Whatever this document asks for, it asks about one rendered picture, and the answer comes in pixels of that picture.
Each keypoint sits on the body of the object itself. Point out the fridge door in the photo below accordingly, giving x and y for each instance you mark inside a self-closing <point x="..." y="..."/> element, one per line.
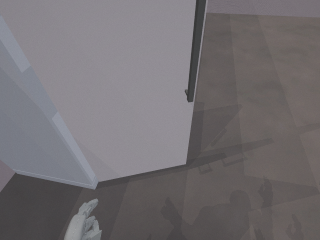
<point x="116" y="71"/>

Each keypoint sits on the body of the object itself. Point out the robot left hand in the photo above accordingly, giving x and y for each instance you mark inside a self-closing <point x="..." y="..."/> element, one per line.
<point x="80" y="223"/>

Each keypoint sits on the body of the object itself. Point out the handle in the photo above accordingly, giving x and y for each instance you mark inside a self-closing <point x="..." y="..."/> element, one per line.
<point x="195" y="50"/>

